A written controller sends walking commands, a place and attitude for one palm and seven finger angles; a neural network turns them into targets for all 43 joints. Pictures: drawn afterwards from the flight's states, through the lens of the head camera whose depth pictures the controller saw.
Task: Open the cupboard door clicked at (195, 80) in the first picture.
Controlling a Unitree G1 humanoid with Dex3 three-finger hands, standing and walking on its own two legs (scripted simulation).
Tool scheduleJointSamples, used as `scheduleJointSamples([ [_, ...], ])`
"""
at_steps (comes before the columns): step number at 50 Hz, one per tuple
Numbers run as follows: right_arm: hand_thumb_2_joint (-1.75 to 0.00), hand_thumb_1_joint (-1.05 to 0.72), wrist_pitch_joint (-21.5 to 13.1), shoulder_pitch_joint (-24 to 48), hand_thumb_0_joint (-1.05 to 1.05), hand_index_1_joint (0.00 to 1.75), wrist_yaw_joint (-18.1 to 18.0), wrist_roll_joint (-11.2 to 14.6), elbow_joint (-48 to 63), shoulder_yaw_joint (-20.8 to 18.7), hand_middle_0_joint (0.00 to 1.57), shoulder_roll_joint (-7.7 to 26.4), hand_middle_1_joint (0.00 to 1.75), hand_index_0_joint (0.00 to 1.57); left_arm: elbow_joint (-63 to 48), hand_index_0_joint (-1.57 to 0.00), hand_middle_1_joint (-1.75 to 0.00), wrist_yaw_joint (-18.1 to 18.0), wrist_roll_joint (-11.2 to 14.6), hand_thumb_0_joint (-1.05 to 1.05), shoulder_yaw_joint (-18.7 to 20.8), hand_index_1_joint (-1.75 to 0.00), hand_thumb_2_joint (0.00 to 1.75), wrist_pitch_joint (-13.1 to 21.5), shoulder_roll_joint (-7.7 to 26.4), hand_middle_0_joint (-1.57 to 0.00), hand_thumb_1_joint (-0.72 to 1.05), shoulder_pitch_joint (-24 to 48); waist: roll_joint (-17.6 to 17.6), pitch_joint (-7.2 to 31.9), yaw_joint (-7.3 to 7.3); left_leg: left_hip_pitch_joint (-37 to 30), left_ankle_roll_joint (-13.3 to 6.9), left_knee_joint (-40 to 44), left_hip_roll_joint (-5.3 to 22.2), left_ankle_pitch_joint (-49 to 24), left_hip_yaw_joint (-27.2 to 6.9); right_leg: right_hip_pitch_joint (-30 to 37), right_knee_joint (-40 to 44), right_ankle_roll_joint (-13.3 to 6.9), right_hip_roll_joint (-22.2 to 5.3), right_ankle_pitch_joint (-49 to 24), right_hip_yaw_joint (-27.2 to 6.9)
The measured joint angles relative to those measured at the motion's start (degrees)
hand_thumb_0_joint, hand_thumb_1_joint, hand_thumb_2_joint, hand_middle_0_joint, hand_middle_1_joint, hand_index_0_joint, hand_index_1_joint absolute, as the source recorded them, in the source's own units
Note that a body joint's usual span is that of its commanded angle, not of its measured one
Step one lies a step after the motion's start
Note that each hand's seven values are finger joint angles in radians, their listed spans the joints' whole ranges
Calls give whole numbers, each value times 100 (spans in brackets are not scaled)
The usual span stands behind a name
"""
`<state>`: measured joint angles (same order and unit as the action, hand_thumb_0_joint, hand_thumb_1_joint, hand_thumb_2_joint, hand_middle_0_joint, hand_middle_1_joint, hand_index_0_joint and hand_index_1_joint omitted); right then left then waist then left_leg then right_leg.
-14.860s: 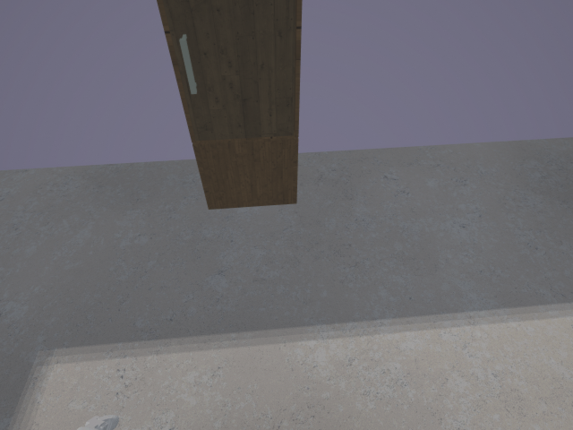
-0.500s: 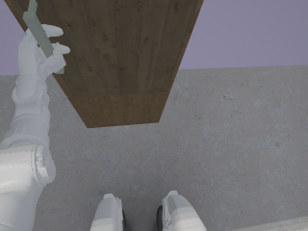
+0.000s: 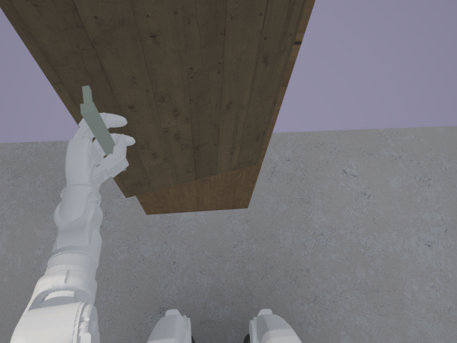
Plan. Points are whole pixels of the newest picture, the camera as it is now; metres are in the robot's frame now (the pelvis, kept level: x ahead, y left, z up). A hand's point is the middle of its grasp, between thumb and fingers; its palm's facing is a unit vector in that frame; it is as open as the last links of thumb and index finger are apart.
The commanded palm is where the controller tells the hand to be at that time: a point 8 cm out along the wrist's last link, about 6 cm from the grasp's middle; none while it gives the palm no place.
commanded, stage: pull the door open along its arc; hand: left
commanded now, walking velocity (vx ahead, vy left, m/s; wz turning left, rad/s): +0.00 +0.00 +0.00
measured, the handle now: (105, 133) +0.47 +0.21 +0.04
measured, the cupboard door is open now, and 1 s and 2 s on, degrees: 13 46 50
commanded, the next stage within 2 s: open thumb and fingers to let go in 0.48 s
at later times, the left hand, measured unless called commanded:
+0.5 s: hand (196, 237) +0.28 +0.05 +0.04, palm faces +0.35 -0.94 -0.02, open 5.6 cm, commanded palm +0.22 +0.08 +0.04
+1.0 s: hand (203, 238) +0.28 +0.03 +0.04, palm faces +0.41 -0.91 -0.02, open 10.1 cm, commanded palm +0.23 +0.09 +0.04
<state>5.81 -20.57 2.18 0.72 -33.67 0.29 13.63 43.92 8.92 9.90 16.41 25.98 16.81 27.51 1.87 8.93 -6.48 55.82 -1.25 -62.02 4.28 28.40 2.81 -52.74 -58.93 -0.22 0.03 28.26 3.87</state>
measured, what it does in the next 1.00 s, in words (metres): shifts its weight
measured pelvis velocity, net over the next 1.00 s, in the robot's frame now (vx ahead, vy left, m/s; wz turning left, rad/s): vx -0.01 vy -0.06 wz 0.09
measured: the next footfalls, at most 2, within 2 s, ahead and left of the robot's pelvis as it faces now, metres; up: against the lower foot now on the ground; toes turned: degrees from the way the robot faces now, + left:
none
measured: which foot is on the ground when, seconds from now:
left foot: down 0.00-1.00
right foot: down 0.00-1.00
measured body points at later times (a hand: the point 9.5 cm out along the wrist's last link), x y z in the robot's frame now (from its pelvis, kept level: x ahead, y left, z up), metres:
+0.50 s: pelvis -0.01 -0.03 +0.00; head +0.04 -0.03 +0.45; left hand +0.26 +0.09 +0.04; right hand +0.18 -0.22 -0.10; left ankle +0.00 +0.10 -0.66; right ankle -0.01 -0.12 -0.66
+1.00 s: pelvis -0.01 -0.06 +0.00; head +0.05 -0.08 +0.44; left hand +0.25 +0.08 +0.04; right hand +0.16 -0.27 -0.12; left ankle +0.00 +0.10 -0.66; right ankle -0.01 -0.12 -0.66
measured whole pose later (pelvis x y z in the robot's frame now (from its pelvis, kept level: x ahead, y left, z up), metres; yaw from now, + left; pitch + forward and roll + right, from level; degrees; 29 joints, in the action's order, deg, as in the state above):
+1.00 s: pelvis -0.01 -0.06 +0.00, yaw +5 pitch +15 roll +2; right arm -2.0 -11.8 0.5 -4.1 -34.8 -1.1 11.5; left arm 13.8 -30.9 -4.8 -10.4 21.9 -6.2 -4.8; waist 1.9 9.5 -0.9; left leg 49.7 2.8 -60.2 2.1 25.9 -0.8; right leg -47.7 -63.4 -4.8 -1.8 31.4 7.2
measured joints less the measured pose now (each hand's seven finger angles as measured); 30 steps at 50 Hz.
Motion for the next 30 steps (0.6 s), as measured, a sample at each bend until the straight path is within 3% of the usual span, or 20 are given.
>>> scheduleJointSamples([
  [4,-90,-91,-165,197,1,30,80,-141,4,-79,20,-41,30,20,-829,-38,-135,-1363,-75,2,-389,-135,79,0,-895,-38,76,-635,-13,65,201,-146,5,48,-46,-6,11,136,9,13,-44,22,-9],
  [9,-90,-91,-241,570,1,30,223,-377,63,-121,20,-153,30,20,-1588,-39,-135,-3131,-832,2,-1038,-135,81,-44,-1758,-37,76,-1295,-42,110,375,-243,18,-6,-105,2,5,209,-135,-5,-107,98,-4],
  [12,-90,-91,-267,778,1,30,254,-454,82,-123,20,-250,30,20,-1838,-39,-135,-3815,-1278,1,-1475,-135,81,-125,-2050,-37,77,-1630,-56,117,452,-306,42,-36,-137,-7,-33,273,-213,-35,-139,138,34],
  [15,-90,-91,-304,942,1,30,210,-492,97,-98,20,-341,30,20,-2034,-39,-135,-4095,-1552,1,-1872,-135,81,-193,-2197,-37,77,-1961,-66,94,511,-401,77,-34,-154,-32,-84,377,-245,-76,-154,159,84],
  [18,-90,-91,-370,1045,1,30,147,-499,113,-59,20,-406,30,20,-2220,-39,-135,-4180,-1638,2,-2220,-135,80,-244,-2302,-38,76,-2293,-69,64,552,-513,117,3,-166,-70,-133,496,-240,-121,-162,162,134],
  [21,-90,-91,-463,1101,1,30,99,-498,138,-15,20,-438,30,20,-2429,-39,-135,-4229,-1695,2,-2556,-135,79,-313,-2380,-38,76,-2628,-57,43,570,-608,158,48,-175,-109,-181,595,-226,-165,-166,162,182],
  [26,-90,-91,-644,1138,1,30,81,-482,169,51,20,-469,30,20,-2877,-39,-135,-4147,-1710,2,-3105,-135,77,-502,-2237,-39,75,-3177,-22,54,556,-715,237,98,-168,-147,-235,688,-242,-249,-154,186,234],
  [30,-90,-91,-768,1168,1,30,36,-480,143,95,20,-457,30,20,-3031,-39,-135,-4209,-1679,2,-3279,-135,78,-617,-2172,-39,74,-3343,15,50,530,-763,309,110,-161,-165,-296,734,-279,-316,-144,222,293],
])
